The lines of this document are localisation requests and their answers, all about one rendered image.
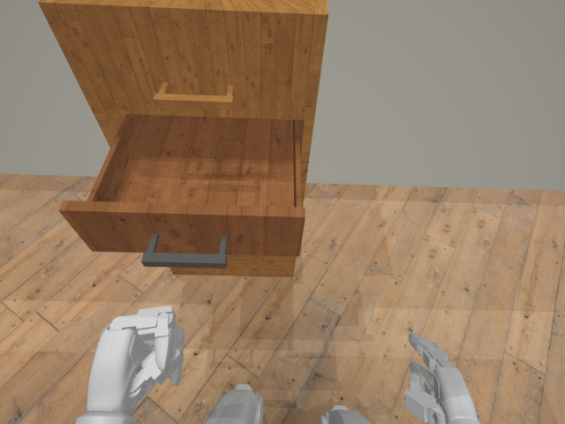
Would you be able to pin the left robot thigh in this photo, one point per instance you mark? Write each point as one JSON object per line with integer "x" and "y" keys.
{"x": 237, "y": 407}

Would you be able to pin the handle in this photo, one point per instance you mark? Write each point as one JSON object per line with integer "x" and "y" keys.
{"x": 195, "y": 102}
{"x": 210, "y": 261}

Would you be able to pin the left robot hand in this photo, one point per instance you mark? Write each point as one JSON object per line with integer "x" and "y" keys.
{"x": 151, "y": 339}

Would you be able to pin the cabinet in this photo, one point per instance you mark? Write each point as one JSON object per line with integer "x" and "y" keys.
{"x": 267, "y": 54}

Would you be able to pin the right robot hand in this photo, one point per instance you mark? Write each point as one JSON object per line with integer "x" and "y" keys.
{"x": 446, "y": 396}

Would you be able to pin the drawer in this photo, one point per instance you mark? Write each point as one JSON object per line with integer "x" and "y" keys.
{"x": 192, "y": 180}

